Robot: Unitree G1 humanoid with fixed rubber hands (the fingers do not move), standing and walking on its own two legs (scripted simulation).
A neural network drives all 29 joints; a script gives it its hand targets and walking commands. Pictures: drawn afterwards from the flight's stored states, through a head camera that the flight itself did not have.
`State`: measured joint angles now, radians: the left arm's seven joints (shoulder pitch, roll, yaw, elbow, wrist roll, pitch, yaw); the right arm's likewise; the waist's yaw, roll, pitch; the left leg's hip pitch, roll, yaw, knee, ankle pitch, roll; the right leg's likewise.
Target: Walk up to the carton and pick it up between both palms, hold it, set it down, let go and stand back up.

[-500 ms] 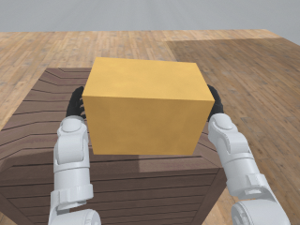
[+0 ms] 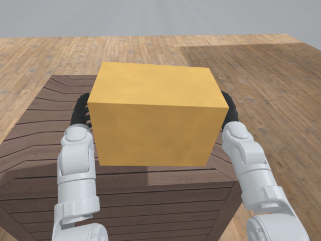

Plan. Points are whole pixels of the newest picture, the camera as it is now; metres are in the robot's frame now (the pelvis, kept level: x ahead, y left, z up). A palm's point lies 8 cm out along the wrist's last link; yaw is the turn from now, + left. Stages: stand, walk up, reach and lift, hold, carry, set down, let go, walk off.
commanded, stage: hold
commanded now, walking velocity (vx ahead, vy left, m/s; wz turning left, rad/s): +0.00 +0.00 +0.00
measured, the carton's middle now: (155, 115) +0.39 +0.00 +0.16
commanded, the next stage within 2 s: none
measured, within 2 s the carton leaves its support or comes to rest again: neither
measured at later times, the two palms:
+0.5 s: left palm (80, 127) +0.35 +0.18 +0.17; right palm (229, 123) +0.34 -0.18 +0.16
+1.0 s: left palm (81, 126) +0.35 +0.18 +0.17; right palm (229, 123) +0.34 -0.18 +0.16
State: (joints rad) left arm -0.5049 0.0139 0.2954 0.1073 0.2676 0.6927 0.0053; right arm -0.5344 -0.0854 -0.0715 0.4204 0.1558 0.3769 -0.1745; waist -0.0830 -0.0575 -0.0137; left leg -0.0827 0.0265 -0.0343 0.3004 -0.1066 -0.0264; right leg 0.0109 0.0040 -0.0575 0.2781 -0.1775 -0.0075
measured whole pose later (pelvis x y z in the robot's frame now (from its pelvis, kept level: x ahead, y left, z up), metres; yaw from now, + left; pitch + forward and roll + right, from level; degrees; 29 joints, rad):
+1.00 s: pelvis +0.00 +0.00 +0.00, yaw +0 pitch -7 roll -1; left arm -0.51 0.02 0.29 0.12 0.27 0.69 0.01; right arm -0.54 -0.08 -0.08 0.44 0.14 0.37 -0.17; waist -0.09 -0.06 -0.01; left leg -0.08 0.03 -0.04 0.30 -0.10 -0.03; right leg 0.01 0.00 -0.06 0.28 -0.17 -0.01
